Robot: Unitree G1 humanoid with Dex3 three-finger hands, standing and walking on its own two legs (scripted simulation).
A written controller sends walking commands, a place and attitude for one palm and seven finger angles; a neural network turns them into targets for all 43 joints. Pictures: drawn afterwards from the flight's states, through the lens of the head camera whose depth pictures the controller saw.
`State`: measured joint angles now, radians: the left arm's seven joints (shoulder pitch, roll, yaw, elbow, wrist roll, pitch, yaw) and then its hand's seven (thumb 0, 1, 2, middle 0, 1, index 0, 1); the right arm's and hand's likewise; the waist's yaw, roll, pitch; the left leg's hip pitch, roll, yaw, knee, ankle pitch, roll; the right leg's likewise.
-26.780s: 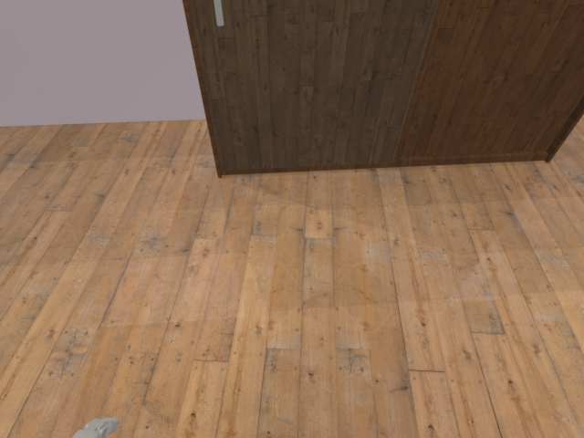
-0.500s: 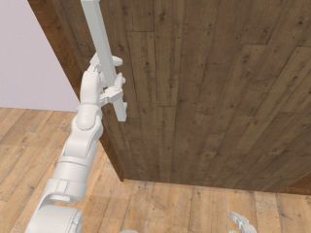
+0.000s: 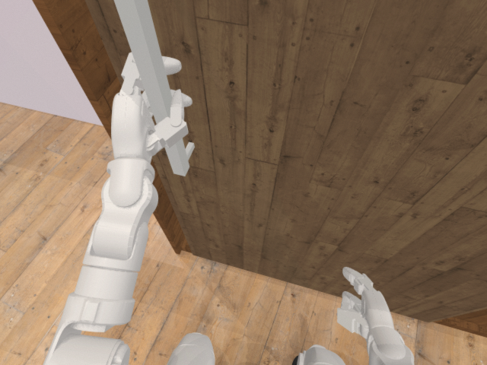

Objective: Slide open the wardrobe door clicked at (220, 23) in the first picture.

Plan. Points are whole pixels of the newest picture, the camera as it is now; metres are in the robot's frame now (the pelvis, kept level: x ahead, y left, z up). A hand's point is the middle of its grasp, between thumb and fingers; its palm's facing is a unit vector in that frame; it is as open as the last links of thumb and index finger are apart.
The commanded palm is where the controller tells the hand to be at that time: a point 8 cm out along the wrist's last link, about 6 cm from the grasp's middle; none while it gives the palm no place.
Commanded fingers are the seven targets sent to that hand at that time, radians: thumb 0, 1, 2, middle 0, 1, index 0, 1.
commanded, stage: step sideways, sliding the door along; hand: left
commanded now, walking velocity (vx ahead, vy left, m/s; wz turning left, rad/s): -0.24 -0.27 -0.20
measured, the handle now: (166, 87) +0.43 +0.18 +0.19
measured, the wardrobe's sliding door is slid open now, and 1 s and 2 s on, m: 0.06 0.34 0.46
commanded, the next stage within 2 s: stop walking and hold the door there in 1.70 s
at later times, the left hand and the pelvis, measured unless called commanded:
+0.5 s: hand (275, 146) +0.36 +0.02 +0.17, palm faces +0.04 -1.00 -0.07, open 6.2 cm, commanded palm +0.33 +0.03 +0.18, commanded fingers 0.00 0.90 0.90 -0.45 -1.40 -0.45 -1.40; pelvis +0.02 -0.09 +0.02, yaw -2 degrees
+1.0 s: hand (392, 170) +0.34 -0.12 +0.17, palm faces +0.00 -0.99 -0.13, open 6.2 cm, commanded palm +0.32 -0.10 +0.18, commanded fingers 0.00 0.90 0.90 -0.45 -1.40 -0.45 -1.40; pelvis -0.02 -0.22 +0.01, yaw -7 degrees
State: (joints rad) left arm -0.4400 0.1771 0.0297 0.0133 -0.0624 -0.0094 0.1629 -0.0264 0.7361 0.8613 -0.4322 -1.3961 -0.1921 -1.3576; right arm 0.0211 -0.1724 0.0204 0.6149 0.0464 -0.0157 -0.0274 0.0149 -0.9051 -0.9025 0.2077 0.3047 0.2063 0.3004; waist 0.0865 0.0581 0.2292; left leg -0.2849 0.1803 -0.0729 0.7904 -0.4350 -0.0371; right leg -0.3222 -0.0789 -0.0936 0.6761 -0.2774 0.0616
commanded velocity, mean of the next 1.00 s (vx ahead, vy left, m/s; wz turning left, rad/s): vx -0.11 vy -0.29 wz -0.15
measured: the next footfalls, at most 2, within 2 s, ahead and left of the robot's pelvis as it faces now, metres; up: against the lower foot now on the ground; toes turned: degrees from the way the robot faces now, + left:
left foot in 0.30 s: +0.02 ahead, +0.12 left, +0.00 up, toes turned +6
right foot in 0.56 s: +0.11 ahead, -0.25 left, +0.00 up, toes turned -6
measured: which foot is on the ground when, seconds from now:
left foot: down 0.00-0.18, up 0.20-0.28, down 0.30-0.56, up 0.58-0.70, down 0.72-1.00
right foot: down 0.00-0.32, up 0.34-0.54, down 0.56-0.72, up 0.74-0.96, down 0.98-1.00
